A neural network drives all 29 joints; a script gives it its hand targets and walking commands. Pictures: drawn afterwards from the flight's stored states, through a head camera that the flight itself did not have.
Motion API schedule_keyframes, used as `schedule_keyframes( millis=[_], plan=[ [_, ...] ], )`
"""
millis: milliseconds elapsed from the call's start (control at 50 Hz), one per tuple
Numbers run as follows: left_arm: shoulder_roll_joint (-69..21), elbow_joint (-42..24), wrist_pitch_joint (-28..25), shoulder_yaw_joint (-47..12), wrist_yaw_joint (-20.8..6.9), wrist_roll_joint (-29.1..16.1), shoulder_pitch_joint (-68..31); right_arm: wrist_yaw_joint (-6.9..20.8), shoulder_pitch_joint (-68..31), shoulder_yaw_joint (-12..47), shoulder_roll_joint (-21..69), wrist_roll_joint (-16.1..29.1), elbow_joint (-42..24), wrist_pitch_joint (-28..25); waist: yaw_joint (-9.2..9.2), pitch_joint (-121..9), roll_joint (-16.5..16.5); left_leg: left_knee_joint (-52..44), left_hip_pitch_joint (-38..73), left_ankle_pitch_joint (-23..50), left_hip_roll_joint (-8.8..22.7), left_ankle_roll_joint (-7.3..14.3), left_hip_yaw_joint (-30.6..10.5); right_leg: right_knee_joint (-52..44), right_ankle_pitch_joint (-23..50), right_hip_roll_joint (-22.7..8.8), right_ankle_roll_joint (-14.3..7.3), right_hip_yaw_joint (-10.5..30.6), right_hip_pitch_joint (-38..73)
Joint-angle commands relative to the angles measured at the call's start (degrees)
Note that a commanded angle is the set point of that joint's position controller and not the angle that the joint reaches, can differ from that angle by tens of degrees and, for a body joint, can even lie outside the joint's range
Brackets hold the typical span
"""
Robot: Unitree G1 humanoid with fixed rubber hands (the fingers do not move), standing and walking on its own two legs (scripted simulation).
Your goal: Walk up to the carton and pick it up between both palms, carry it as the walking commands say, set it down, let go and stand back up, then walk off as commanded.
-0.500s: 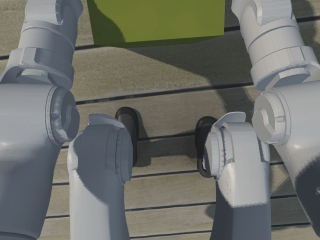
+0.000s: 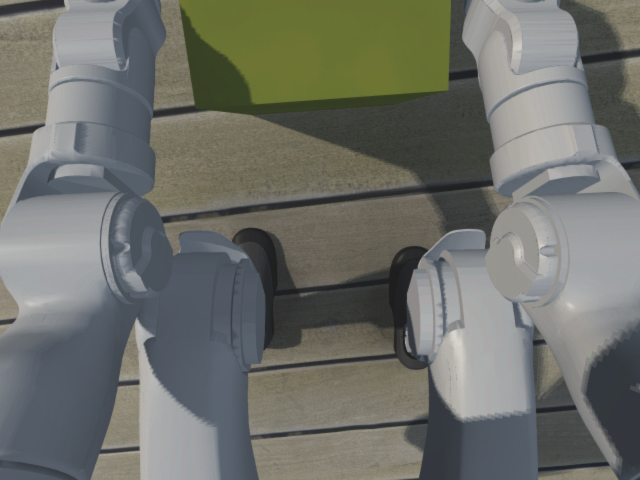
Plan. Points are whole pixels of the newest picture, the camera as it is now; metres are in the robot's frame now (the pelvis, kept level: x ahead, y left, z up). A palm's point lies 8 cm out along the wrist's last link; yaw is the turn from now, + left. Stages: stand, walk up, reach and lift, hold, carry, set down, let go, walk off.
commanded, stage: reach and lift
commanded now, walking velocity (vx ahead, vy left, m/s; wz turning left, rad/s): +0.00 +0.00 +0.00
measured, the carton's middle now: out of the picture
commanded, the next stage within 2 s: none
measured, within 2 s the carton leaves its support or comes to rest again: leaves its support in 0.22 s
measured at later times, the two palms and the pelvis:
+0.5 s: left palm out of the picture +0.55 +0.18 -0.12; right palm out of the picture +0.56 -0.10 -0.11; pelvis +0.00 +0.00 +0.01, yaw +0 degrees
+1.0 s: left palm out of the picture +0.55 +0.18 -0.06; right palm out of the picture +0.55 -0.11 -0.05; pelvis +0.00 +0.00 +0.06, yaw +0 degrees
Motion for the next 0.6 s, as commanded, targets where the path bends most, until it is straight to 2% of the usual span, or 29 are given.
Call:
schedule_keyframes(
  millis=[0,240,400,580],
  plan=[
    [-53.0,-6.5,0.0,-17.1,-15.4,-3.9,-27.1,13.9,-27.0,19.0,51.1,4.2,-3.6,0.3,1.30,-60.0,-2.0,-7.2,32.2,19.4,-5.3,2.1,6.3,-10.8,19.6,3.2,-2.3,-7.2,22.6],
    [-56.8,-14.3,1.1,-21.5,-14.6,-6.7,-31.4,12.3,-35.5,25.8,56.2,9.0,-13.8,0.5,3.91,-82.0,-3.4,-7.6,40.1,26.3,-5.3,2.3,7.8,-11.4,27.0,3.7,-1.3,-7.8,33.4],
    [-58.6,-14.1,3.7,-20.0,-15.0,-3.2,-33.1,12.7,-34.1,21.7,58.5,5.5,-11.5,3.3,2.60,-81.9,-0.8,-10.6,39.2,19.8,-5.6,2.1,9.2,-14.7,20.8,3.8,-1.7,-8.4,30.6],
    [-61.8,-14.5,6.2,-18.9,-14.4,-1.0,-32.3,14.2,-33.5,18.4,58.6,2.5,-12.1,5.8,1.27,-83.9,1.9,-14.6,43.5,19.2,-6.2,1.6,8.9,-17.8,17.7,4.1,-2.0,-9.8,27.0]
  ],
)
